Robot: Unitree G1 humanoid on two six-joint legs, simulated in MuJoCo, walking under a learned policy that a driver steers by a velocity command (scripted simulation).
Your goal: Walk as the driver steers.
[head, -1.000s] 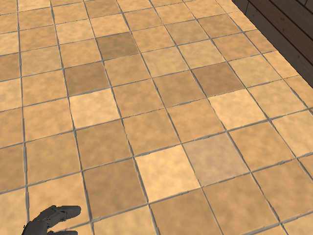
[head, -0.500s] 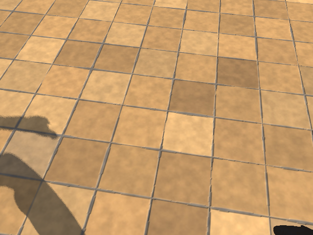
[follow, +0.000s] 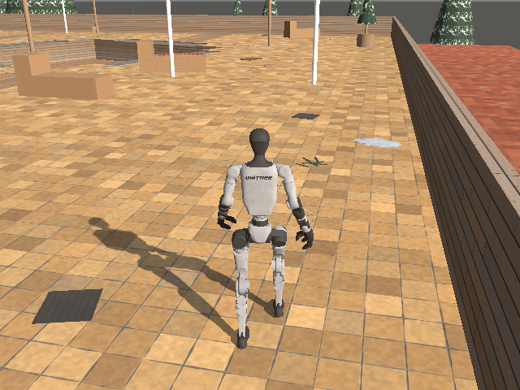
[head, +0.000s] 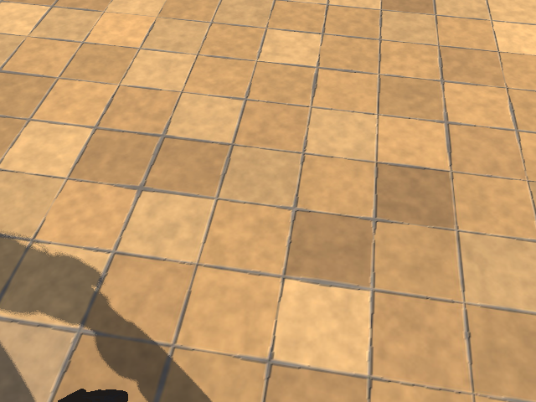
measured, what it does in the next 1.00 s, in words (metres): walks ahead, turning right: right foot, then left foot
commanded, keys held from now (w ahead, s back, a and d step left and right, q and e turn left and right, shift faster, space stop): w+e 0.52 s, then w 0.48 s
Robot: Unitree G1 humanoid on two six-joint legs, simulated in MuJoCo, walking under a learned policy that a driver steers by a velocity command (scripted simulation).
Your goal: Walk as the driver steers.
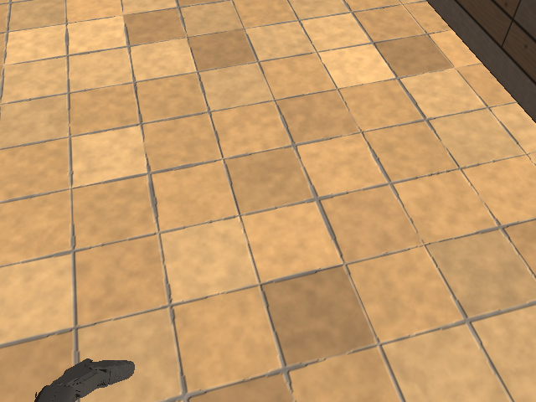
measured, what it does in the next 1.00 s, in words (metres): walks ahead, turning left: right foot, then left foot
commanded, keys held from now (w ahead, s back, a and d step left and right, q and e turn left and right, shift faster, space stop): w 0.02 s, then w+q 0.54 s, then q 0.20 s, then e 0.24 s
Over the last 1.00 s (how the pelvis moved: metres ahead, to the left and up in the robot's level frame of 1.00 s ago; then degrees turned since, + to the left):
0.53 -0.12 0.00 -22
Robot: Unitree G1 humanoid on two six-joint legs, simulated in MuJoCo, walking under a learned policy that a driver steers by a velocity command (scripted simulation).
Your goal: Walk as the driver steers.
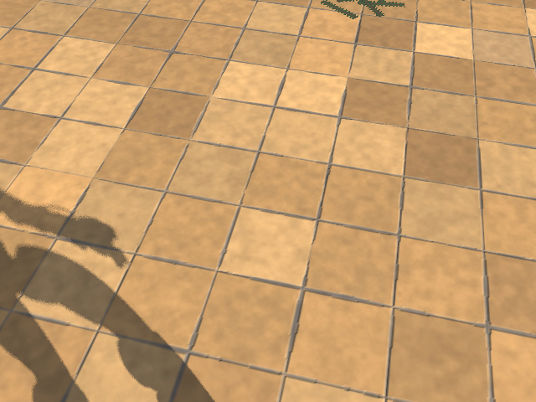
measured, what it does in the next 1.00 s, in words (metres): steps on the spot, turning right: left foot, then right foot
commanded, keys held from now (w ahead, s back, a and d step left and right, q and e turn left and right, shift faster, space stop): e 0.56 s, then no key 0.40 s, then q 0.04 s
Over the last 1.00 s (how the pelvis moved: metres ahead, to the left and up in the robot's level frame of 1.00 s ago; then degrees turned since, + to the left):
0.48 0.07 0.00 22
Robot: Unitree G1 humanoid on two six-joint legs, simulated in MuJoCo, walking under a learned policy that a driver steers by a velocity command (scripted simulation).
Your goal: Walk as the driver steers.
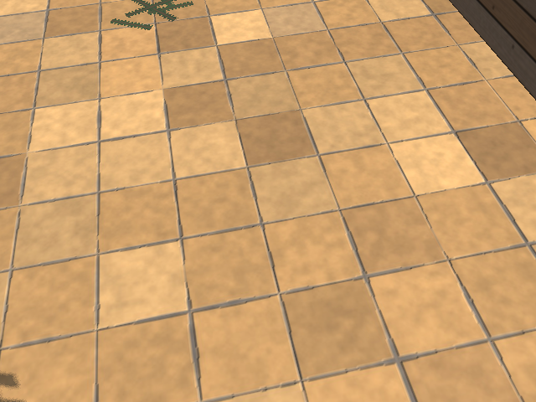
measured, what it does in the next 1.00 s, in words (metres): walks ahead, turning left: left foot, then left foot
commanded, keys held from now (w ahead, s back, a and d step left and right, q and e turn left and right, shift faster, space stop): q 0.40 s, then w+q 0.16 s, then w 0.24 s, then w+e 0.20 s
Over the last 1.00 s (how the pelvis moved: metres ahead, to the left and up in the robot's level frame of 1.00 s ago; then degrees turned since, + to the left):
0.02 -0.01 0.01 -24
